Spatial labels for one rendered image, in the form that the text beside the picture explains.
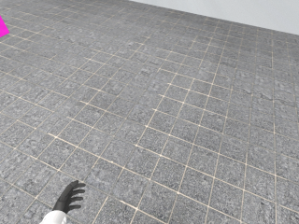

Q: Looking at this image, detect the left robot forearm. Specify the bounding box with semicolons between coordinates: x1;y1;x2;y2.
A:
39;210;67;224

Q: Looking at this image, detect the robot left hand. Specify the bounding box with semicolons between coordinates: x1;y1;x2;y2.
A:
52;180;86;214

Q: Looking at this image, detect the carton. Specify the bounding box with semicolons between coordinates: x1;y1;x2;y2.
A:
0;16;9;37

